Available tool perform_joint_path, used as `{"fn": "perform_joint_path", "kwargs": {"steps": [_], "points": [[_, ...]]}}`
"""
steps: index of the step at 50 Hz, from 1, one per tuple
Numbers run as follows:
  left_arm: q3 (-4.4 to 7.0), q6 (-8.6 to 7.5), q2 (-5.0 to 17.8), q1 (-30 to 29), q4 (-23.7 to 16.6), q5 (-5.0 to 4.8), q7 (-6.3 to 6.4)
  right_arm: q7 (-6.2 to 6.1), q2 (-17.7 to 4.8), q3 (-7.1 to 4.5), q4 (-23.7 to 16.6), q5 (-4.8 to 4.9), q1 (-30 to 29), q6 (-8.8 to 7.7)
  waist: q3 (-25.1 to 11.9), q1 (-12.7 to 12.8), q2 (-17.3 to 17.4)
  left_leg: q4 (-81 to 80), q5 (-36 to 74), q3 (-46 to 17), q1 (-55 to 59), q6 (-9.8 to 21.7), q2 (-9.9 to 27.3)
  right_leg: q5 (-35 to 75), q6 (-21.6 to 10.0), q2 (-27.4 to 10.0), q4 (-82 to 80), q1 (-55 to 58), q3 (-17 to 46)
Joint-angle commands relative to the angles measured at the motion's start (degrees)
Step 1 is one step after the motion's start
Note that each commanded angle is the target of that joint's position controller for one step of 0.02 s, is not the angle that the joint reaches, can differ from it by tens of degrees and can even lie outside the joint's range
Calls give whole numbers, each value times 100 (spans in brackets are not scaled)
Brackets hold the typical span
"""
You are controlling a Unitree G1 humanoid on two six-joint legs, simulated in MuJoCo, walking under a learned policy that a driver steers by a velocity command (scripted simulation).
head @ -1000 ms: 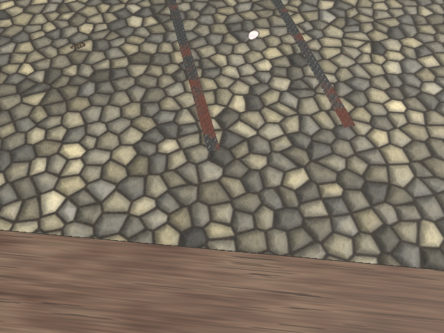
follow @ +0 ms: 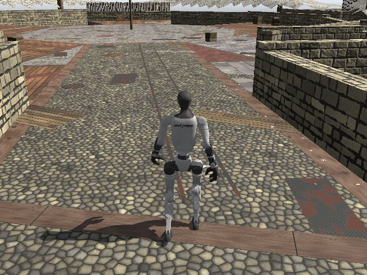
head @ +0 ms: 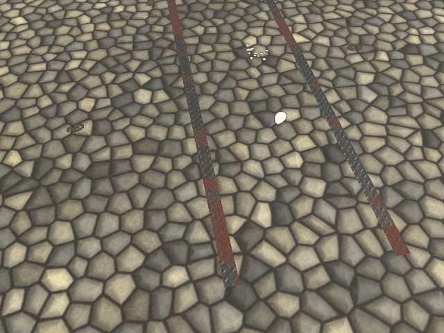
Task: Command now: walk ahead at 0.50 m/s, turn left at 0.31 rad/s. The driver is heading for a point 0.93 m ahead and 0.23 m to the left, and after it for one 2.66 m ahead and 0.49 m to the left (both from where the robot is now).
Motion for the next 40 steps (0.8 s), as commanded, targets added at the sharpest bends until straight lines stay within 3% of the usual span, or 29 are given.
{"fn": "perform_joint_path", "kwargs": {"steps": [1, 2, 3, 5, 6, 7, 9, 10, 11, 12, 13, 14, 16, 18, 21, 22, 23, 24, 25, 26, 27, 28, 29, 30, 31, 33, 35, 37, 40], "points": [[261, -13, 918, 2152, 323, -104, -1, 3, -661, -127, -619, 277, -73, -228, -838, 868, -1255, 3419, -205, -674, -3814, 256, -40, 714, -1607, -2158, -2081, 3661, 3548], [173, 3, 667, 1597, 215, -66, -8, -65, -824, -194, -806, 313, -479, -151, -406, 685, -656, 3356, 321, -574, -3815, 303, 271, 834, -1402, -2006, -2090, 2998, 2828], [106, 2, 497, 1108, 127, -5, -35, -89, -752, -219, -846, 227, -550, -32, -101, 471, -501, 3091, 699, -595, -3536, 270, 473, 1087, -1323, -1877, -2234, 2263, 2281], [76, -30, 367, 666, 103, 12, 10, -52, -491, -227, -905, 174, -369, 177, 161, 110, -571, 2381, 1111, -662, -2924, 232, 809, 846, -1090, -1558, -2654, 1455, 1420], [102, -35, 459, 642, 137, 15, 70, -39, -440, -228, -1025, 192, -574, 225, 305, 76, -497, 1921, 1211, -598, -2911, 229, 836, 980, -971, -1486, -2817, 1326, 1104], [140, -32, 562, 712, 195, 65, 130, -26, -388, -213, -1109, 166, -719, 236, 330, 105, -409, 1643, 1470, -508, -2934, 189, 808, 1417, -980, -1449, -2860, 1329, 820], [230, -36, 781, 931, 282, 161, 275, 45, -321, -206, -1182, -22, -768, 221, 58, 156, -203, 1342, 2244, -444, -3013, 125, 812, 2246, -1011, -1528, -2608, 1738, 445], [232, -39, 772, 1024, 267, 160, 318, 100, -316, -213, -1152, -20, -699, 200, -74, 167, -50, 1198, 2829, -326, -3082, 125, 775, 2201, -981, -1457, -2418, 1925, 174], [179, -67, 564, 1118, 315, 134, 370, 152, -357, -246, -1194, 62, -906, 146, 22, 260, -157, 879, 3348, -565, -3417, 134, 794, 1952, -809, -1430, -2322, 2183, 73], [153, -87, 544, 1180, 289, 125, 398, 196, -405, -278, -1306, 154, -1235, 90, 219, 351, -305, 312, 3840, -432, -3601, 148, 669, 1458, -661, -1196, -2303, 2232, -159], [153, -96, 575, 1369, 342, 116, 408, 254, -334, -237, -1409, 112, -1563, 38, 277, 526, -422, 105, 4195, -300, -3639, 156, 660, 1355, -629, -1246, -2235, 2330, -222], [153, -66, 605, 1316, 299, 84, 444, 327, -327, -221, -1575, 89, -1872, 26, 479, 532, -322, -801, 4762, -129, -3161, 120, 576, 933, -482, -1003, -2266, 1835, -616], [158, -34, 609, 1575, 387, 36, 434, 461, -197, -186, -1693, 58, -2260, 20, 488, 720, -229, -1429, 5586, 172, -2159, 111, 321, 387, -359, -1033, -1958, 1383, -821], [177, 14, 691, 1614, 375, -8, 406, 547, -260, -194, -1718, 124, -2327, 117, 642, 748, -326, -1626, 5444, 52, -2334, 154, 369, 200, -303, -1229, -1468, 1734, -833], [169, 173, 657, 1738, 354, -121, 410, 566, -269, -144, -1660, 71, -2410, 236, 901, 764, -79, -2087, 4992, 64, -2656, 193, 503, 291, -207, -1451, -465, 2352, -788], [155, 240, 630, 1747, 373, -90, 425, 566, -330, -176, -1496, 60, -2074, 237, 772, 617, -17, -2216, 4949, 91, -2400, 253, 550, 691, -165, -1508, 159, 2466, -829], [173, 262, 713, 1702, 366, -112, 407, 534, -459, -254, -1301, 11, -1437, 226, 439, 300, -59, -2180, 4720, 302, -1639, 327, 379, 1436, -155, -1443, 952, 2370, -863], [211, 274, 840, 1519, 389, -138, 368, 445, -717, -403, -964, -9, -428, 207, -7, -271, -40, -2283, 4766, 551, -153, 531, 170, 1947, -69, -1304, 2202, 1721, -964], [219, 206, 804, 1442, 415, -130, 347, 338, -1086, -578, -691, -58, 353, 247, -352, -790, 571, -2381, 5273, 384, 1493, 910, 259, 765, 196, -648, 4393, 565, -1066], [101, 97, 249, 2104, 109, 80, 294, 285, -1722, -588, -700, -132, 238, 185, -818, -138, 1924, -490, 7603, -686, 3503, 1306, 975, -2995, 432, -250, 6587, -1998, -493], [32, -64, 578, 2191, -153, 39, 231, 324, -1663, -550, -909, 54, 468, 178, -2202, -310, 1582, -525, 6986, -2006, 4143, 2095, 1549, -2822, 409, -296, 6688, -2358, 500], [81, -237, 739, 1511, -551, -239, 225, 258, -1603, -544, -1006, -4, 558, 208, -2292, -484, 1173, -1927, 3374, -2853, 3625, 2225, 1954, -1550, 198, -280, 5493, -2661, 924], [85, -255, 737, 966, -631, -349, 321, 201, -1425, -487, -952, -13, 154, 191, -1604, -217, 678, -2631, 1326, -3643, 2901, 2065, 2029, -935, 169, -380, 5068, -3124, 818], [118, -142, 861, 894, -556, -223, 461, 162, -1072, -343, -1253, -86, -671, 148, -986, 52, 75, -2897, 1450, -3755, 1582, 1942, 2169, -316, 239, -509, 4594, -2879, 847], [123, 13, 737, 1145, -427, -34, 523, 144, -942, -291, -1371, -115, -1188, 83, -678, 410, -193, -2748, 2461, -3602, 424, 1969, 2080, -170, 459, -681, 4189, -2212, 992], [139, 198, 663, 1447, -297, 156, 527, 102, -784, -238, -1369, -120, -1389, -17, -426, 618, -73, -2800, 3185, -2699, -718, 1766, 1715, -180, 672, -890, 3157, -1373, 1013], [103, 215, 538, 1003, -434, 175, 520, -8, -840, -248, -1223, -96, -1131, -87, -275, 427, 213, -2850, 3762, -1875, -1078, 1545, 1288, 485, 687, -837, 2189, -1078, 844], [15, 184, 316, 474, -562, 181, 472, -110, -819, -252, -1094, -16, -820, -78, -206, 173, 279, -2910, 3700, -1271, -1031, 1301, 900, 1446, 596, -659, 1125, -810, 649], [-8, 118, 278, -90, -678, 48, 371, -120, -767, -249, -940, 45, -465, -37, -38, -124, 318, -3001, 3049, -1037, -724, 1089, 766, 2341, 461, -272, 22, -460, 353]]}}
